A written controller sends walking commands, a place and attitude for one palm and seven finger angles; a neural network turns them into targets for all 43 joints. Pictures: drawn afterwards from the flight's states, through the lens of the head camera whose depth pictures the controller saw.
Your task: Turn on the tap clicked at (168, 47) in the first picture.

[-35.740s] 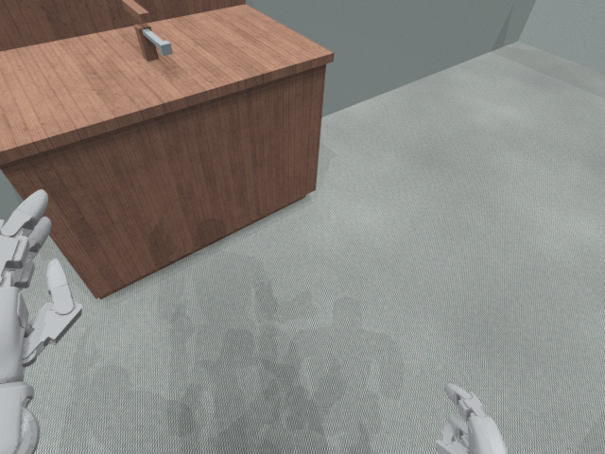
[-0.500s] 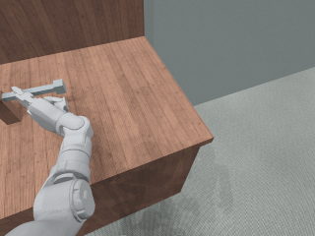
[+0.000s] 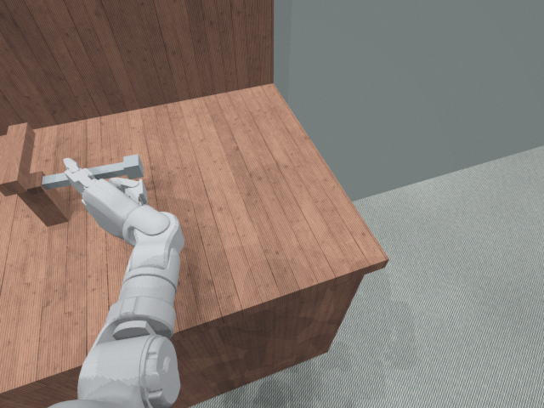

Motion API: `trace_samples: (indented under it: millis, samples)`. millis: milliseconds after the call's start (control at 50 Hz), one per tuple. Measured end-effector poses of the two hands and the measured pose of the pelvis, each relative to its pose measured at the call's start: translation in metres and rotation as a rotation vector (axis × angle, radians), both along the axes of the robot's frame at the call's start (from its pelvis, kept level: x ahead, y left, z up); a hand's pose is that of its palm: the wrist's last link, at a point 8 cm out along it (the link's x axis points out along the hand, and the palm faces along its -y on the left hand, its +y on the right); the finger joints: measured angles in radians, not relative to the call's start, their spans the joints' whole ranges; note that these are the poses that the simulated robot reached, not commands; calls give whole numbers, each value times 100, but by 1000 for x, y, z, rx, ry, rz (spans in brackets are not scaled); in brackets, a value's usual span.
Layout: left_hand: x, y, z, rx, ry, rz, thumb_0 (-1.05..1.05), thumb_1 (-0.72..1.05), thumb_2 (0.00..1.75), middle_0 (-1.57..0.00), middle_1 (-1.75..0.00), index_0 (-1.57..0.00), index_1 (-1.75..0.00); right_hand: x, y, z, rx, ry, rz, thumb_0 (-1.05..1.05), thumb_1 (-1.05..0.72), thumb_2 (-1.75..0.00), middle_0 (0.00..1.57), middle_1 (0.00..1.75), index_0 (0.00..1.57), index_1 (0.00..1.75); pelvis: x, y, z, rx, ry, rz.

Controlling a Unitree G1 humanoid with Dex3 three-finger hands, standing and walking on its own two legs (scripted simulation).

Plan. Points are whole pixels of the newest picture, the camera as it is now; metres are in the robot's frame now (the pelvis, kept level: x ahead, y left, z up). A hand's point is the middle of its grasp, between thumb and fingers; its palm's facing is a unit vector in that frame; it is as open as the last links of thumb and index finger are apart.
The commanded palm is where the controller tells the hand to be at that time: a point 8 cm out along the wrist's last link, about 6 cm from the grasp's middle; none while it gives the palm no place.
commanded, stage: lift the hand up off the lever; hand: left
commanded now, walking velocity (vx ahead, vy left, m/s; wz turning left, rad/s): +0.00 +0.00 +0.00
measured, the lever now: (133, 166) +0.49 +0.24 +0.08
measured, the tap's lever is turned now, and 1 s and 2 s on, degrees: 86 86 86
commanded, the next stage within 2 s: draw the hand back beside the body in 1.52 s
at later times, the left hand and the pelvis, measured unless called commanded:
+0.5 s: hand (130, 190) +0.40 +0.21 +0.12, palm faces +0.83 -0.54 -0.09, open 7.8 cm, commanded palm +0.35 +0.22 +0.11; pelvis -0.02 -0.01 +0.01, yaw +1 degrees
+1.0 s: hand (114, 180) +0.40 +0.22 +0.14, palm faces +0.83 -0.55 -0.05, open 7.8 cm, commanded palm +0.35 +0.23 +0.13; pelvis -0.02 -0.01 +0.01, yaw +0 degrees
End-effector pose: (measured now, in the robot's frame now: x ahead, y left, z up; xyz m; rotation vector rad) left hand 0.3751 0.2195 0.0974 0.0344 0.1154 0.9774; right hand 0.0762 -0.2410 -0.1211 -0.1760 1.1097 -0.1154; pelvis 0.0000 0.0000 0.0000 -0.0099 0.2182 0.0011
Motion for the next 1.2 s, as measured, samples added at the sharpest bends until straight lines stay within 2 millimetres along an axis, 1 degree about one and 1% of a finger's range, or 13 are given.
trace_samples:
  millis: [100, 240, 400, 500, 600, 780, 900, 1020, 1200]
  samples:
    - [-11, 3, 5, -1, 13, 22, 1, 90, 90, -15, -15, -15, -15, 10, 1, 4, 5, -26, 14, 1, -90, -90, 20, 30, 20, 30, 1, -2, 3, 1, -25, 5]
    - [-22, 5, 19, 28, -15, 16, 1, 90, 90, -15, -15, -15, -15, 22, -3, 11, -10, -67, 38, 1, -90, -90, 20, 30, 20, 30, -6, -6, 5, 2, -51, 17]
    - [-31, 1, 23, 3, 6, 12, 1, 90, 90, -15, -15, -15, -15, 27, -9, 18, -28, -110, 40, 1, -90, -90, 20, 30, 20, 30, -15, -10, 7, 6, -70, 21]
    - [-32, -2, 27, 19, 2, 16, 1, 90, 90, -15, -15, -15, -15, 22, -11, 17, -31, -116, 41, 1, -90, -90, 20, 30, 20, 30, -21, -12, 6, 6, -72, 23]
    - [-30, -3, 33, 17, -11, 20, 1, 90, 90, -15, -15, -15, -15, 12, -12, 14, -27, -104, 26, 1, -90, -90, 20, 30, 20, 30, -24, -14, 7, 8, -71, 17]
    - [-28, 7, 36, 3, 0, 42, 1, 90, 90, -15, -15, -15, -15, -7, -16, 12, -31, -67, -1, 1, -90, -90, 20, 30, 20, 30, -24, -14, 9, 10, -72, 10]
    - [-28, 15, 40, 10, -19, 37, 1, 90, 90, -15, -15, -15, -15, -10, -19, 15, -44, -60, -13, 1, -90, -90, 20, 30, 20, 30, -21, -12, 11, 8, -78, 7]
    - [-30, 14, 44, 2, -36, 9, 1, 90, 90, -15, -15, -15, -15, -1, -16, 19, -46, -83, -11, 1, -90, -90, 20, 30, 20, 30, -17, -7, 13, 6, -92, 6]
    - [-35, 8, 48, -15, -23, -11, 1, 90, 90, -15, -15, -15, -15, 33, -1, 28, -24, -158, 26, 1, -90, -90, 20, 30, 20, 30, -13, -2, 16, 8, -115, 6]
